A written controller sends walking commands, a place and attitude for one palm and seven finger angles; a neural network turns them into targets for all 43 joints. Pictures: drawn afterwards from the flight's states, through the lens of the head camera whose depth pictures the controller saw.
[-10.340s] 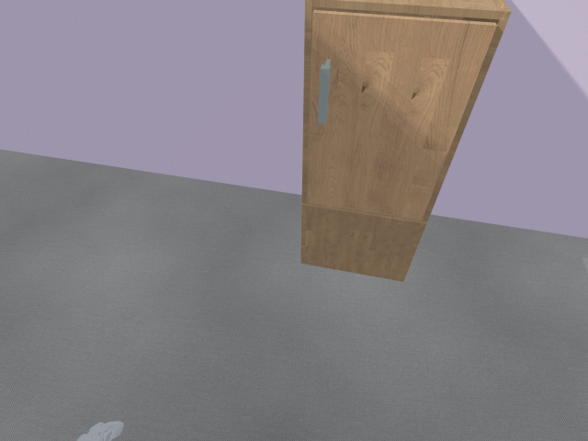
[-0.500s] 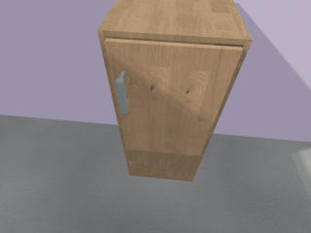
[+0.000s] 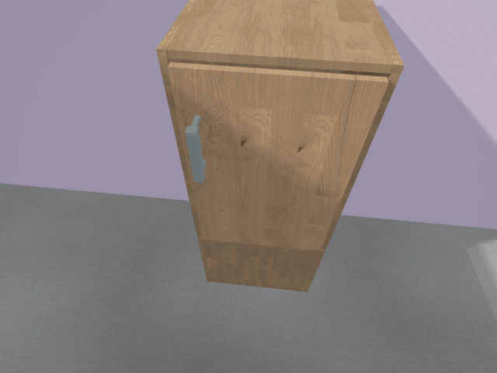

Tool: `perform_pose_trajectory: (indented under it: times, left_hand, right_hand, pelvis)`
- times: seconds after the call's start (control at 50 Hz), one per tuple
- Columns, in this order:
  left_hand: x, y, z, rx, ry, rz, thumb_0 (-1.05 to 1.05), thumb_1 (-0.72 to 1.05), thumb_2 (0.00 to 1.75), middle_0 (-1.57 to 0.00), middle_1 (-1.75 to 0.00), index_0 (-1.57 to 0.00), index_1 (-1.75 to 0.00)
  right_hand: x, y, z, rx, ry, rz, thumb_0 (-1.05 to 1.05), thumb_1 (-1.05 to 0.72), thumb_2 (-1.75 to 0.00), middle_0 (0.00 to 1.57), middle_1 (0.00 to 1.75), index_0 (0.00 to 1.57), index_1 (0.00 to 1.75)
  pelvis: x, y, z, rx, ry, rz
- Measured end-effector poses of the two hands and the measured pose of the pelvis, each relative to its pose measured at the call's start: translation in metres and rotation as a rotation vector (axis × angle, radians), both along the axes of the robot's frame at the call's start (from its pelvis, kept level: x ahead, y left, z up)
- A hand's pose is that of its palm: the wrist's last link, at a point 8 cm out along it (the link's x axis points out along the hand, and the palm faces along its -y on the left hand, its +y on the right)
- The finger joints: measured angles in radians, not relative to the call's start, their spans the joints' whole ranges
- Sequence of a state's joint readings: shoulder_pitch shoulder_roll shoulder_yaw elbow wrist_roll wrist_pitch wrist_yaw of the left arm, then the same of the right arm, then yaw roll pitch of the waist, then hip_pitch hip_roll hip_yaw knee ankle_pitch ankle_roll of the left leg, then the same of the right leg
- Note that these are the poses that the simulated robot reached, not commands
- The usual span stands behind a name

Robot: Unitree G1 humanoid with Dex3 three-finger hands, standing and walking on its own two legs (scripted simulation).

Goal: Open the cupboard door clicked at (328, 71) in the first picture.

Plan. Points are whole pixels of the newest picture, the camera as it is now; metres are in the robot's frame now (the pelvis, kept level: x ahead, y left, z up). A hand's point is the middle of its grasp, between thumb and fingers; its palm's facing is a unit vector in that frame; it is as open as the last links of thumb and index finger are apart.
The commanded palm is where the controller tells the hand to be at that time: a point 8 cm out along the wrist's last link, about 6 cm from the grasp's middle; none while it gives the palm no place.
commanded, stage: look again from close up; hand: left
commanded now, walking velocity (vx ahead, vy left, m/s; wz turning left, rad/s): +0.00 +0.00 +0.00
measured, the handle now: (198, 150) +0.53 +0.15 +0.04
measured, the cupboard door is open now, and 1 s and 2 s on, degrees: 0 0 0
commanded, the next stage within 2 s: raise the hand with hooked fingers in 0.10 s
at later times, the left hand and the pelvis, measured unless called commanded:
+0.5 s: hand (141, 317) +0.20 +0.18 +0.00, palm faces +0.03 -1.00 -0.01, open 8.0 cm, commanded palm +0.12 +0.24 -0.05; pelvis -0.03 +0.00 -0.04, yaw +3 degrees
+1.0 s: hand (110, 331) +0.18 +0.23 -0.02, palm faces -0.08 -1.00 -0.02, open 10.9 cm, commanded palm +0.15 +0.29 -0.01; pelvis -0.05 +0.01 -0.07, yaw +3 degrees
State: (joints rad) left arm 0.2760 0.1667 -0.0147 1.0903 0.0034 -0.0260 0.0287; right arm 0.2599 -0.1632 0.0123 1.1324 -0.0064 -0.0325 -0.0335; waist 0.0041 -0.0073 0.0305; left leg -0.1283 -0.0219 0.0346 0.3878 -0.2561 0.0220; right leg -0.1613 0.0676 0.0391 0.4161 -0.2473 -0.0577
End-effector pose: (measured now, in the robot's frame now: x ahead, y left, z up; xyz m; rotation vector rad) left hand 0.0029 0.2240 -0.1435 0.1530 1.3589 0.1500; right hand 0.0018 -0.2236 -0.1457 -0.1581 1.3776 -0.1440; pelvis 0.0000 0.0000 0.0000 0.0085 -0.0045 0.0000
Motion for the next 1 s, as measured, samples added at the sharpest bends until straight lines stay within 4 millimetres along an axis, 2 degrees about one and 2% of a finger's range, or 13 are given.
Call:
perform_pose_trajectory:
  times: [0.22, 0.26, 0.38, 0.44, 0.48, 0.52, 0.58, 0.64, 0.68, 0.72, 0.82, 0.9, 1.0]
  left_hand:
    - [0.002, 0.001, 0.001, 0.013, -0.010, 0.000, 0.00, 0.90, 0.90, -0.20, -0.30, -0.20, -0.30]
    - [0.028, 0.007, 0.019, 0.011, -0.189, 0.092, 0.01, 0.91, 0.90, -0.20, -0.30, -0.21, -0.30]
    - [0.145, 0.020, 0.130, 0.047, -0.971, 0.086, 0.01, 0.86, 0.87, -0.20, -0.33, -0.21, -0.33]
    - [0.175, 0.016, 0.155, -0.020, -1.244, -0.005, 0.01, 0.81, 0.85, -0.20, -0.36, -0.21, -0.36]
    - [0.176, 0.011, 0.154, -0.088, -1.351, -0.086, 0.00, 0.77, 0.84, -0.20, -0.39, -0.21, -0.39]
    - [0.166, 0.005, 0.138, -0.154, -1.367, -0.179, 0.00, 0.73, 0.82, -0.20, -0.41, -0.21, -0.41]
    - [0.137, 0.005, 0.103, -0.223, -1.266, -0.227, 0.00, 0.66, 0.79, -0.21, -0.46, -0.22, -0.46]
    - [0.107, 0.019, 0.079, -0.211, -1.191, -0.134, 0.00, 0.58, 0.76, -0.22, -0.50, -0.23, -0.50]
    - [0.095, 0.030, 0.080, -0.153, -1.209, -0.073, 0.01, 0.53, 0.74, -0.23, -0.53, -0.23, -0.53]
    - [0.094, 0.040, 0.095, -0.086, -1.283, -0.067, 0.01, 0.49, 0.72, -0.23, -0.56, -0.24, -0.56]
    - [0.123, 0.042, 0.137, -0.058, -1.453, -0.216, 0.01, 0.37, 0.68, -0.23, -0.63, -0.24, -0.63]
    - [0.154, 0.039, 0.135, -0.161, -1.326, -0.322, 0.00, 0.28, 0.64, -0.24, -0.69, -0.25, -0.69]
    - [0.162, 0.057, 0.131, -0.197, -1.198, -0.219, 0.00, 0.16, 0.59, -0.25, -0.77, -0.26, -0.77]
  right_hand:
    - [0.005, -0.004, 0.000, -0.003, -0.011, 0.004, 0.00, -0.91, -0.90, 0.20, 0.30, 0.20, 0.30]
    - [0.016, -0.006, 0.004, -0.021, -0.106, 0.008, 0.01, -0.91, -0.90, 0.21, 0.30, 0.20, 0.30]
    - [0.086, -0.015, 0.019, -0.047, -0.509, 0.069, 0.01, -0.91, -0.90, 0.21, 0.30, 0.20, 0.30]
    - [0.123, -0.019, 0.033, -0.055, -0.680, 0.110, 0.01, -0.91, -0.90, 0.21, 0.30, 0.20, 0.30]
    - [0.144, -0.022, 0.044, -0.064, -0.774, 0.146, 0.01, -0.91, -0.90, 0.21, 0.30, 0.20, 0.30]
    - [0.162, -0.024, 0.054, -0.075, -0.849, 0.188, 0.01, -0.91, -0.90, 0.21, 0.30, 0.20, 0.30]
    - [0.181, -0.026, 0.062, -0.100, -0.915, 0.238, 0.01, -0.91, -0.90, 0.21, 0.30, 0.20, 0.30]
    - [0.193, -0.022, 0.060, -0.118, -0.934, 0.276, 0.01, -0.91, -0.90, 0.20, 0.30, 0.20, 0.30]
    - [0.195, -0.016, 0.053, -0.118, -0.922, 0.297, 0.01, -0.91, -0.90, 0.20, 0.30, 0.20, 0.30]
    - [0.193, -0.006, 0.041, -0.104, -0.894, 0.317, 0.01, -0.91, -0.90, 0.20, 0.30, 0.20, 0.30]
    - [0.169, 0.022, 0.008, -0.022, -0.799, 0.312, 0.01, -0.91, -0.90, 0.20, 0.30, 0.20, 0.30]
    - [0.137, 0.035, -0.005, 0.034, -0.722, 0.227, 0.01, -0.91, -0.90, 0.21, 0.30, 0.20, 0.30]
    - [0.103, 0.029, 0.001, 0.013, -0.664, 0.136, 0.02, -0.90, -0.90, 0.21, 0.30, 0.20, 0.30]
  pelvis:
    - [-0.001, -0.001, 0.000, -0.005, 0.000, 0.003]
    - [-0.003, 0.000, -0.002, -0.005, -0.001, 0.007]
    - [-0.015, 0.005, -0.012, -0.001, 0.031, 0.072]
    - [-0.024, 0.002, -0.025, 0.006, 0.092, 0.061]
    - [-0.030, -0.001, -0.036, 0.011, 0.125, 0.048]
    - [-0.034, -0.003, -0.047, 0.011, 0.145, 0.045]
    - [-0.038, -0.004, -0.062, 0.009, 0.173, 0.046]
    - [-0.041, -0.004, -0.073, -0.006, 0.189, 0.058]
    - [-0.042, -0.004, -0.079, -0.022, 0.191, 0.069]
    - [-0.044, -0.003, -0.083, -0.038, 0.191, 0.080]
    - [-0.052, 0.002, -0.086, -0.066, 0.192, 0.097]
    - [-0.054, 0.006, -0.079, -0.059, 0.197, 0.081]
    - [-0.049, 0.013, -0.065, -0.041, 0.194, 0.052]
